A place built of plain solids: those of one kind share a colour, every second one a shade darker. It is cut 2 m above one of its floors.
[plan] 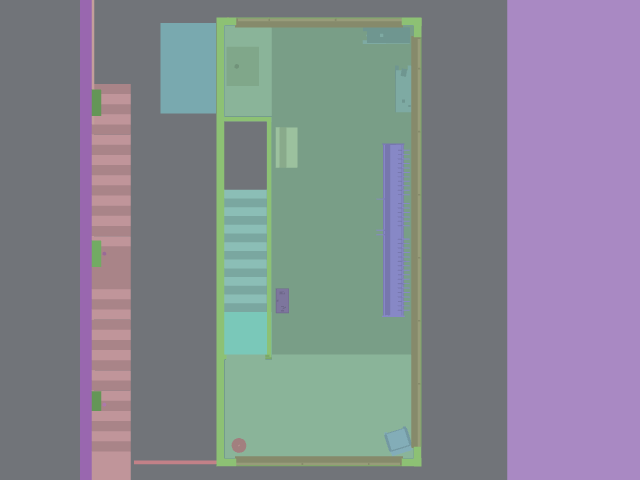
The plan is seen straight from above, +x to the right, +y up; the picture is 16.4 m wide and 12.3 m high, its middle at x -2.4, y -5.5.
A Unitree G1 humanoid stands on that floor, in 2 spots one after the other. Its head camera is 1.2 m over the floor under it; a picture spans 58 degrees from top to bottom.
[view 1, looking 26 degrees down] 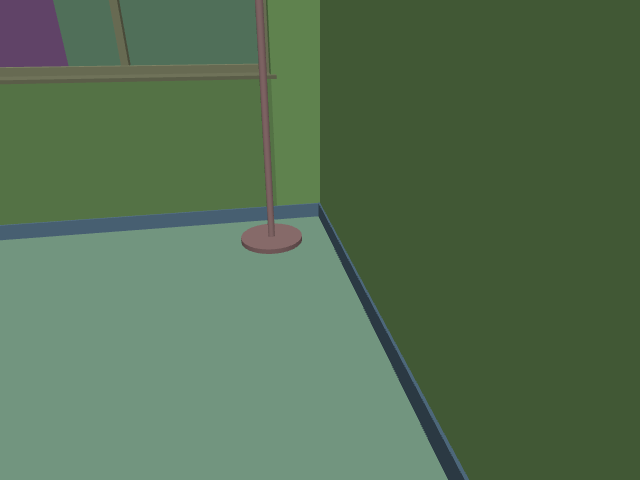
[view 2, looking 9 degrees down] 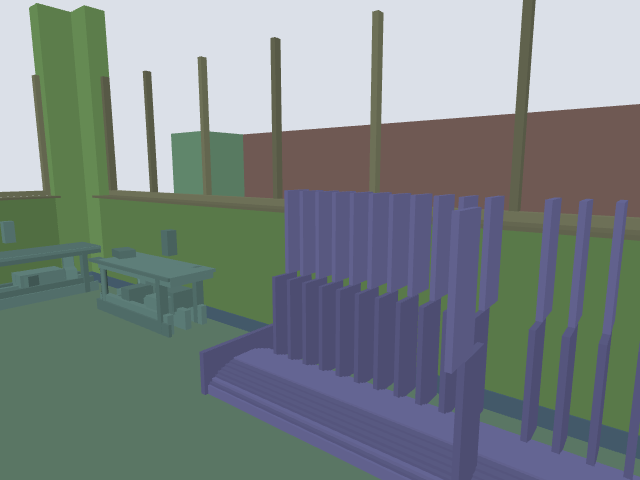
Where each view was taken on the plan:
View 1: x -4.30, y -8.29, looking -101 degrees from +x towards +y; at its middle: raised_floor_operating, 2.74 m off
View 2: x -2.15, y -4.90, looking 38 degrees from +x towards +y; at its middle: lever_frame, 2.40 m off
